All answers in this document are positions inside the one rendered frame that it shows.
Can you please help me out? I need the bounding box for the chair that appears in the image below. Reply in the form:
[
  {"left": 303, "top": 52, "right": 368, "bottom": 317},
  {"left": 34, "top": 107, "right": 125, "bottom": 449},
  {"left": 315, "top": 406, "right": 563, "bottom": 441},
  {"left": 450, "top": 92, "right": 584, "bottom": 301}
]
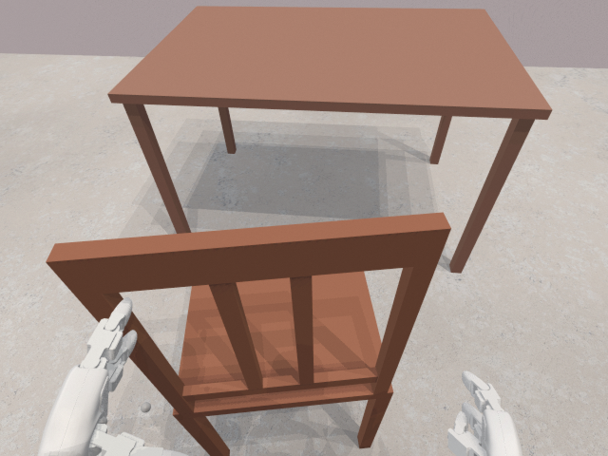
[{"left": 46, "top": 212, "right": 451, "bottom": 456}]

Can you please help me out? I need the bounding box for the right robot hand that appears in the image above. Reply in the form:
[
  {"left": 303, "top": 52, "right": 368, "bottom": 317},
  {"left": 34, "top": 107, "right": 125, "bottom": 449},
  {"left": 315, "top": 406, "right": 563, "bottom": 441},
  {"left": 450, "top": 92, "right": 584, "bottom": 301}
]
[{"left": 447, "top": 370, "right": 523, "bottom": 456}]

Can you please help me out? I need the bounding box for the table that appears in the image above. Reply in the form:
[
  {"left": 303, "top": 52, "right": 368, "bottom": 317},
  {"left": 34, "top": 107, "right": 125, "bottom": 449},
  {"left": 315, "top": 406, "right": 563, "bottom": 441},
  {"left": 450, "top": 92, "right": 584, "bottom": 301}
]
[{"left": 107, "top": 6, "right": 553, "bottom": 274}]

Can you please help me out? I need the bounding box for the left robot hand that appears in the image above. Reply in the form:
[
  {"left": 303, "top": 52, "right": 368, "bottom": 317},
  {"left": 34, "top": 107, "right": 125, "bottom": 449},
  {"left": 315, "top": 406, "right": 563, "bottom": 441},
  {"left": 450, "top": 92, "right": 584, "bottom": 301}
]
[{"left": 37, "top": 297, "right": 188, "bottom": 456}]

